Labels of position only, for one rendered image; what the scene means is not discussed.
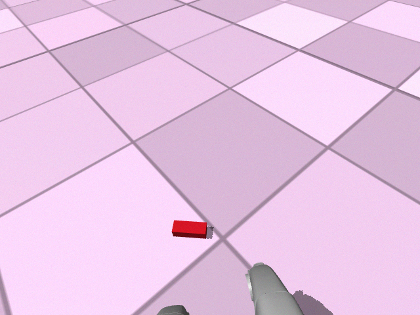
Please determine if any carton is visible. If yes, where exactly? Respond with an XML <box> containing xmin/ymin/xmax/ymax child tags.
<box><xmin>172</xmin><ymin>220</ymin><xmax>207</xmax><ymax>239</ymax></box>

